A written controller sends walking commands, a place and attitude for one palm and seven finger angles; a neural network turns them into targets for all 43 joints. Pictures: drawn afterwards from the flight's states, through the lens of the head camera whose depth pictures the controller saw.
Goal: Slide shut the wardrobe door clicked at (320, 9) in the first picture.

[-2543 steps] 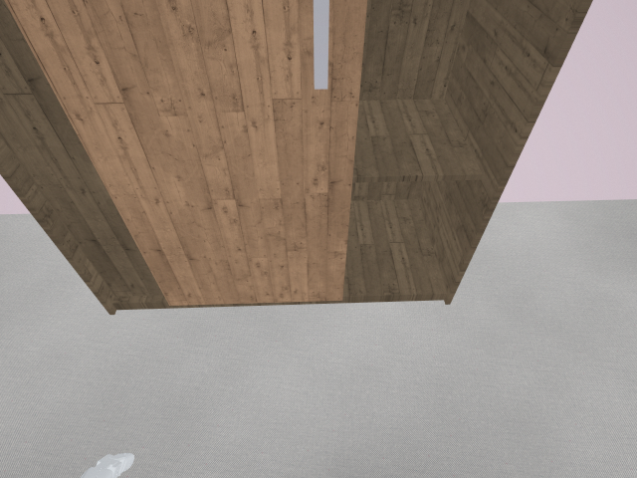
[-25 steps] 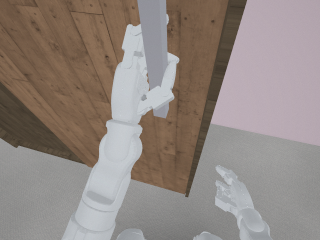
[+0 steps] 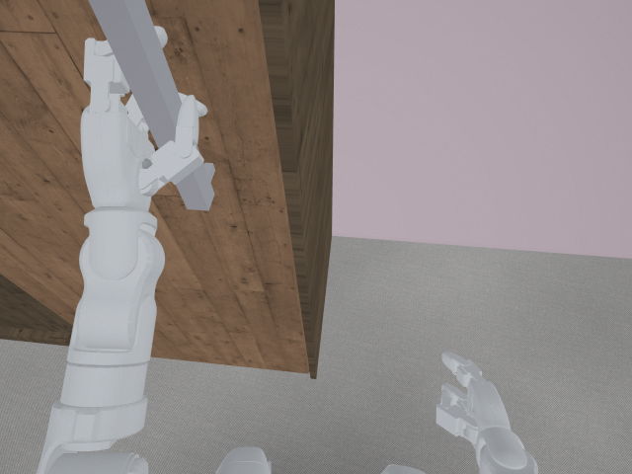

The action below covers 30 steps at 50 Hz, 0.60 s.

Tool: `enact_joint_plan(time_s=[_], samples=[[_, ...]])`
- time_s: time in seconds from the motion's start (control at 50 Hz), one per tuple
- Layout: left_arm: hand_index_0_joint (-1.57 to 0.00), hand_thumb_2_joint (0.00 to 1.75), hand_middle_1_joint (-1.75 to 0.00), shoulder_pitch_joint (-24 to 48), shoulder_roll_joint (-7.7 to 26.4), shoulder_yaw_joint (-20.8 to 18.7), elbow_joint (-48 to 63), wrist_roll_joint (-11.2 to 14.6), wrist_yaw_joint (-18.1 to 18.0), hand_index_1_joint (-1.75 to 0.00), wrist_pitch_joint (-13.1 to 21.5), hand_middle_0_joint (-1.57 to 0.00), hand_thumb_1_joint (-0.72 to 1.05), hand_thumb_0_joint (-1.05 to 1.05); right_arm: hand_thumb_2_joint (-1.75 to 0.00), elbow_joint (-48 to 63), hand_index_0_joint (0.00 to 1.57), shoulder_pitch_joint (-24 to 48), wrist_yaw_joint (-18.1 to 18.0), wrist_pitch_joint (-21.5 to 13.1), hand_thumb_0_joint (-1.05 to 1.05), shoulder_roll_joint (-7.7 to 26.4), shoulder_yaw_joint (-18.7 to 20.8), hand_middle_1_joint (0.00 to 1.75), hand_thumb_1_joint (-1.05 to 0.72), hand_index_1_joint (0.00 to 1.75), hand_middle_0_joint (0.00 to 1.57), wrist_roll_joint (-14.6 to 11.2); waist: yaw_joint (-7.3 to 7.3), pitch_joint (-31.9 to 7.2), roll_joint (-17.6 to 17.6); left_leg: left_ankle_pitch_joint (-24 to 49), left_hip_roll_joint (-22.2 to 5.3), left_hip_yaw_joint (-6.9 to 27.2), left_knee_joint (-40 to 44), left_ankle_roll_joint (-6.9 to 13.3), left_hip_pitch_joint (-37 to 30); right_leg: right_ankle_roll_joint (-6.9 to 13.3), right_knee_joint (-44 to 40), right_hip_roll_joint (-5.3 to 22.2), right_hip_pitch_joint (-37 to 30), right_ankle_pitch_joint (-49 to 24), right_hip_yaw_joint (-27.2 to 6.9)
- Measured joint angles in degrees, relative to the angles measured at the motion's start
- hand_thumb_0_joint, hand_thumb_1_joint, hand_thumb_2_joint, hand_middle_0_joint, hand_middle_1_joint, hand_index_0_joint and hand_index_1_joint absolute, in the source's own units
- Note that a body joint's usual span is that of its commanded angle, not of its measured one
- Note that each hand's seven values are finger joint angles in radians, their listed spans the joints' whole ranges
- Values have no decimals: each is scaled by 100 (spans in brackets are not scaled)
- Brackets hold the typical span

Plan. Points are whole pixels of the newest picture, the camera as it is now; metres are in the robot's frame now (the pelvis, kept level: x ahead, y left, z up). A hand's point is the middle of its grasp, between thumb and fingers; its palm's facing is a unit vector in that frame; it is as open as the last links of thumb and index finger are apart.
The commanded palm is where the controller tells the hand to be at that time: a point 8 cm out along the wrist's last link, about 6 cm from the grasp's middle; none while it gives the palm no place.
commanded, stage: stop walking and hold the door there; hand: left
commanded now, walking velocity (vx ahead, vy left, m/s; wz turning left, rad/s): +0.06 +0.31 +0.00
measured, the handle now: (167, 88) +0.40 +0.17 +0.27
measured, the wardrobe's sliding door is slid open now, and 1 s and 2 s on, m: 0.00 0.00 0.00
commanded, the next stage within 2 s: none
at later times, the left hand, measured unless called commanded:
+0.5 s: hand (186, 140) +0.35 +0.15 +0.24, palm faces +0.23 -0.97 -0.10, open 7.5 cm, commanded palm +0.32 +0.19 +0.22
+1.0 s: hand (184, 140) +0.36 +0.15 +0.24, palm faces +0.19 -0.98 -0.11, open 7.4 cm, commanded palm +0.32 +0.20 +0.22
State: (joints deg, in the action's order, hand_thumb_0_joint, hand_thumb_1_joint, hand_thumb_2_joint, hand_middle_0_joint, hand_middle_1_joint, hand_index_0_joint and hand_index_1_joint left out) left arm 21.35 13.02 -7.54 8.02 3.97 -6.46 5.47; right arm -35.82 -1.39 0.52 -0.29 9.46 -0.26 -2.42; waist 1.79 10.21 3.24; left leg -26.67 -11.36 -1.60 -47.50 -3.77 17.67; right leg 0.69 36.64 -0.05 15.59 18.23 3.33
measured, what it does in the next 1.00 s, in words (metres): steps on the spot: left foot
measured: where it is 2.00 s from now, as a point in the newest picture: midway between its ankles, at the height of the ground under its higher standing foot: outside the picture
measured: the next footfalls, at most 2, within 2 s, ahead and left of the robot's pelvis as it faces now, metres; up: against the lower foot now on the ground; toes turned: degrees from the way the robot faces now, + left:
left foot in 0.18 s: +0.03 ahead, +0.08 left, +0.00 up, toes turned +2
right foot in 1.54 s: -0.02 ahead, -0.03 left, +0.00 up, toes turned -14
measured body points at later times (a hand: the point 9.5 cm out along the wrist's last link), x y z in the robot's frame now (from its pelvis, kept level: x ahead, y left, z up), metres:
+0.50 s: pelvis -0.02 -0.02 +0.02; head -0.05 -0.02 +0.47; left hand +0.34 +0.20 +0.25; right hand +0.08 -0.27 -0.09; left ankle -0.01 +0.08 -0.72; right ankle +0.00 -0.13 -0.72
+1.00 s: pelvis +0.00 +0.00 +0.02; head -0.02 -0.01 +0.47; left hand +0.34 +0.20 +0.25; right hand +0.15 -0.26 -0.06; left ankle -0.01 +0.08 -0.72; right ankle +0.00 -0.13 -0.72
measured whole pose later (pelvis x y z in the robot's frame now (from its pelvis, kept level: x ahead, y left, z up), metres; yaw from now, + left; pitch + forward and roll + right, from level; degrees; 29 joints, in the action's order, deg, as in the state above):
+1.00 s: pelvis +0.00 +0.00 +0.02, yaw -7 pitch +0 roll -1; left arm 13.8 17.1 -11.4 -1.0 5.0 -8.1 6.0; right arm -36.5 -8.4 -4.2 0.4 13.4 -1.1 -1.8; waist -0.2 -2.8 1.7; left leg -15.3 -1.5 -9.1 -25.8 2.2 10.9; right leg 0.0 23.9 -0.7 13.1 11.0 -0.1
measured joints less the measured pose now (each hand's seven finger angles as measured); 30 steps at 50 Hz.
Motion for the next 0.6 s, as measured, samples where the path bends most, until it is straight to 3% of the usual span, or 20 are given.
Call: enact_joint_plan(time_s=[0.06,0.1,0.16,0.22,0.28,0.34,0.4,0.6], samples=[[-5,82,-141,-186,166,-271,-124,61,-37,-118,-131,-48,64,-7,-90,-139,20,-83,-231,-58,1,139,-35,30,-90,30,20,51,-115,-181,-238,-147,761,-53,-388,172,167,40,-269,126,82,-322,-226],[-7,82,-141,-300,253,-399,-267,48,-62,-121,-152,-48,63,-7,-90,-160,20,-217,-345,-54,1,240,-72,30,-90,30,20,91,-219,-386,-344,101,1062,-192,222,255,28,44,-488,143,109,-486,-322],[-9,82,-140,-347,354,-474,-496,17,-81,-124,-203,-47,62,-5,-90,-148,20,-466,-405,-10,1,390,-58,30,-90,30,20,116,-392,-681,-404,641,1274,-366,1481,332,-381,43,-700,64,119,-646,-330],[-10,82,-140,-214,438,-430,-754,-10,-95,-123,-265,-47,62,-4,-90,-171,20,-689,-389,24,1,476,33,30,-90,30,20,89,-440,-809,-541,1393,1313,-503,2182,586,-703,38,-662,2,119,-674,-372],[-9,82,-140,-172,415,-425,-1054,-23,-129,-123,-282,-46,64,-3,-90,-162,20,-933,-338,40,1,543,68,30,-90,30,20,51,-369,-956,-602,1320,1267,-659,2188,679,-792,-1,-576,-1,112,-447,-433],[-8,81,-140,-221,397,-473,-1350,-35,-181,-124,-238,-46,65,-2,-90,-204,20,-1112,-348,21,1,570,61,30,-90,30,20,73,-355,-1133,-470,1244,1181,-735,2136,664,-797,-48,-411,56,41,-89,-376],[-8,81,-140,-197,458,-520,-1557,-26,-195,-124,-200,-46,65,-3,-90,-332,20,-1178,-360,37,1,492,-14,30,-90,30,20,78,-326,-1189,-389,1150,1080,-749,1952,605,-737,-57,-727,38,-152,-641,-348],[-11,81,-140,-394,515,-568,-1543,46,-167,-126,48,-46,62,-5,-90,-530,20,-1227,-408,-15,1,351,-88,30,-90,30,20,86,-209,-1238,-129,1227,913,-710,2133,511,-677,39,-1186,-140,-223,-764,-299]])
